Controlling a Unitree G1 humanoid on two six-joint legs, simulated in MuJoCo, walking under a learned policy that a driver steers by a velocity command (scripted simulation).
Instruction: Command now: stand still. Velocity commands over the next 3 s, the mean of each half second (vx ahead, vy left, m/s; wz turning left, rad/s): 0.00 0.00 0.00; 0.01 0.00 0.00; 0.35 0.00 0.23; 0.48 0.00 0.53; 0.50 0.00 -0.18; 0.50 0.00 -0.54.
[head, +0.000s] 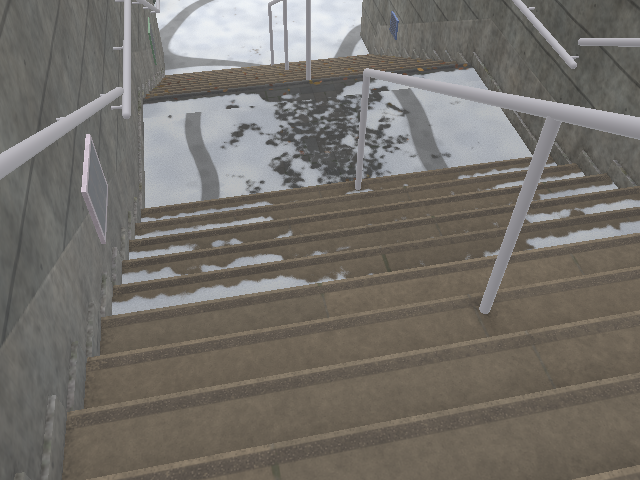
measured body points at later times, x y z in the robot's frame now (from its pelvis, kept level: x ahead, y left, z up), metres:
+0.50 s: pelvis +0.00 +0.00 +0.00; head +0.01 +0.00 +0.45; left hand +0.01 +0.23 -0.16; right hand -0.01 -0.22 -0.16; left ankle -0.05 +0.09 -0.73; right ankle +0.00 -0.12 -0.73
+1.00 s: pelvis +0.01 +0.00 +0.00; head +0.01 +0.00 +0.45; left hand +0.01 +0.22 -0.16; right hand -0.02 -0.22 -0.16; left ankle -0.05 +0.09 -0.73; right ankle +0.00 -0.12 -0.73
